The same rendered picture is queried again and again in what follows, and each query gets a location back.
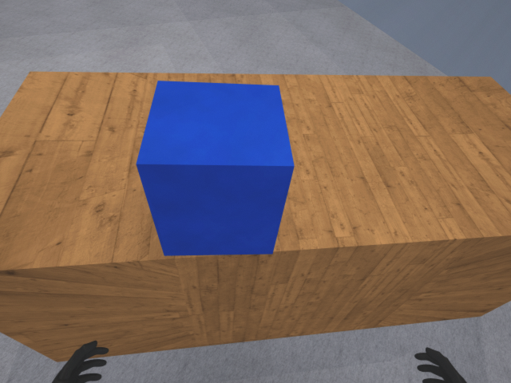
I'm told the left robot hand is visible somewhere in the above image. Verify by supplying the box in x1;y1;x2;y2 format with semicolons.
52;341;109;383

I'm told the right robot hand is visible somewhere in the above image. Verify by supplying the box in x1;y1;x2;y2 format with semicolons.
414;347;467;383

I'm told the pedestal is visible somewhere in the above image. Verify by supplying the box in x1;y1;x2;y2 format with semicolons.
0;72;511;362

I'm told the carton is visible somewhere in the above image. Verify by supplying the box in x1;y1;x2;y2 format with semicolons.
136;81;295;256

